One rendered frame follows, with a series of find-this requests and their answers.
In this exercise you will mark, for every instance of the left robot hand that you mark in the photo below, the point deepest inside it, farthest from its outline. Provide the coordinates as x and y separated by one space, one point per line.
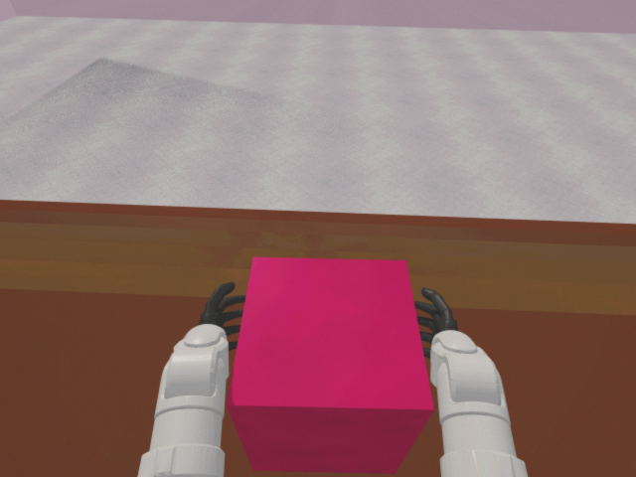
214 314

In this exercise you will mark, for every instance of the robot right forearm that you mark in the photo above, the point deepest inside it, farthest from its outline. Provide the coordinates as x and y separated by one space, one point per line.
473 413

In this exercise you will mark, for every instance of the right robot hand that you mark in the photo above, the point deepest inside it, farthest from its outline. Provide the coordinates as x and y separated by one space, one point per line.
441 314

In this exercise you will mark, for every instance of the carton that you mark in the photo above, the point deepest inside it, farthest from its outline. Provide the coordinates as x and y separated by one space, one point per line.
329 373

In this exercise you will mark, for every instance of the robot left forearm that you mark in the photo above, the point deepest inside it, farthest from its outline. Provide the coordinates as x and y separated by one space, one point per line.
187 431

